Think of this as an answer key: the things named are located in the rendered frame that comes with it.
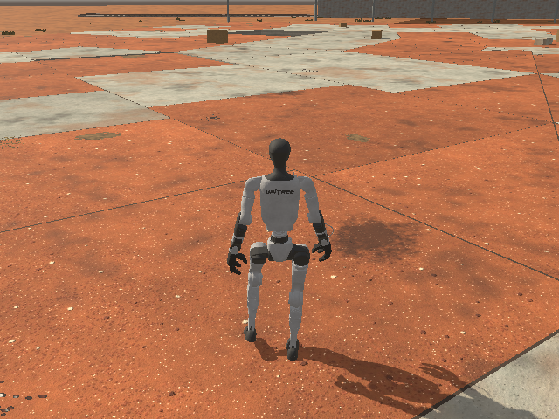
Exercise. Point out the robot left forearm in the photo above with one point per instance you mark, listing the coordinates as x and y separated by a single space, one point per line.
238 236

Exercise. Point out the humanoid robot torso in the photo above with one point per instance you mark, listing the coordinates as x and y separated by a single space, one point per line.
279 201

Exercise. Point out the robot left hand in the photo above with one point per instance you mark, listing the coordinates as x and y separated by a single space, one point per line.
231 261

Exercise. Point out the left robot upper arm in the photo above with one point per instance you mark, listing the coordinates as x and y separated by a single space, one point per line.
251 185

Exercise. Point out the left robot foot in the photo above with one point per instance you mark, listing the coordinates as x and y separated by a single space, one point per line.
250 335

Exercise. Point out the right robot upper arm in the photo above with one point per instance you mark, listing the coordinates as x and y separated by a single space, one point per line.
307 185

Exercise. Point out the robot right hand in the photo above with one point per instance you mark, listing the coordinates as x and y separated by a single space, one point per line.
319 248

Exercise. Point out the robot right forearm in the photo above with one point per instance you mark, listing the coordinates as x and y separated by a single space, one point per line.
320 231

